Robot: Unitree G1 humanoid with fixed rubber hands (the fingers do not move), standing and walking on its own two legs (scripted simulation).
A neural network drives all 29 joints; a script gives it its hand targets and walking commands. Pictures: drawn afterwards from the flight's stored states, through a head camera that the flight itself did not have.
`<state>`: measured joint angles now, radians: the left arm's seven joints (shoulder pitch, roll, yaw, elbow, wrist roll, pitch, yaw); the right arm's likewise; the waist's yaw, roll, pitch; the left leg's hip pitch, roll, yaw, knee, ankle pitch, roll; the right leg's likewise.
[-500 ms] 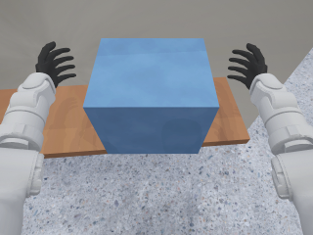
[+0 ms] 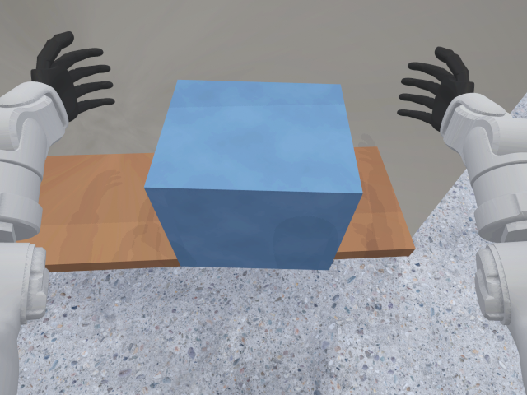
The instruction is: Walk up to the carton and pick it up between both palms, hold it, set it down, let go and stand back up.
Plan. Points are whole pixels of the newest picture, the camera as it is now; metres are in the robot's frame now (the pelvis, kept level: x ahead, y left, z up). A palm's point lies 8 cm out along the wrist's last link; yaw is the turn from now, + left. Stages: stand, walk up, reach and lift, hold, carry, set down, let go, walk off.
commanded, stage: set down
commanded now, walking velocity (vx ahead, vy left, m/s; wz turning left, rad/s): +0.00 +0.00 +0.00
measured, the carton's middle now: (256, 179) +0.50 +0.06 +0.00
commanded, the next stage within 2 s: let go in 1.88 s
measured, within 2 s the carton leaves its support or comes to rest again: neither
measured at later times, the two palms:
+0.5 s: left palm (54, 145) +0.39 +0.31 +0.17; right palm (434, 157) +0.44 -0.19 +0.15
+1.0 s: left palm (68, 202) +0.35 +0.30 +0.11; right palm (426, 214) +0.38 -0.20 +0.09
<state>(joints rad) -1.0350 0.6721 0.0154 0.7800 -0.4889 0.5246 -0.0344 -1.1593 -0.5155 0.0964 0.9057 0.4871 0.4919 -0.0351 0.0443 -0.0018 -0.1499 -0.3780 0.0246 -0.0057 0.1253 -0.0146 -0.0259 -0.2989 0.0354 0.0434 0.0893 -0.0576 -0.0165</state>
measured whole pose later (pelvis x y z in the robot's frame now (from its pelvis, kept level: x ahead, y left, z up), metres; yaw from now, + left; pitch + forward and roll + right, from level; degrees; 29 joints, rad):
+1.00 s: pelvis -0.01 +0.01 +0.00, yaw -1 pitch +8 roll +0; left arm -0.50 0.48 0.10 0.53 -0.38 0.29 -0.04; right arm -0.54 -0.43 0.07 0.56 0.44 0.26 -0.01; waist 0.06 0.00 -0.08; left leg -0.28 0.00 0.00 0.20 -0.06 0.00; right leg -0.21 0.02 0.07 0.19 -0.12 0.00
